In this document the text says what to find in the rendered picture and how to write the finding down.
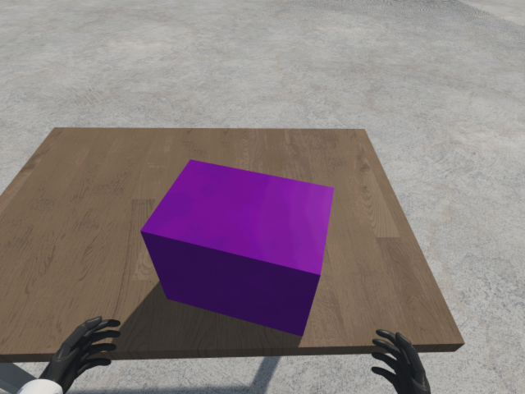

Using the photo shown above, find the left robot hand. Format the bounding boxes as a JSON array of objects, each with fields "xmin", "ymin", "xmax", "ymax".
[{"xmin": 38, "ymin": 316, "xmax": 121, "ymax": 394}]

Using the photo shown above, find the carton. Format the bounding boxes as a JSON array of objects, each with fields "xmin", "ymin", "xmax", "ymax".
[{"xmin": 140, "ymin": 159, "xmax": 334, "ymax": 337}]

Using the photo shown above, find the right robot hand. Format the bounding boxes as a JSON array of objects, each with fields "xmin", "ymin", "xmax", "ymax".
[{"xmin": 372, "ymin": 329, "xmax": 431, "ymax": 394}]

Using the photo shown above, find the table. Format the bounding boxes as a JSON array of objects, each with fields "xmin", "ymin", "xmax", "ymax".
[{"xmin": 0, "ymin": 127, "xmax": 465, "ymax": 394}]

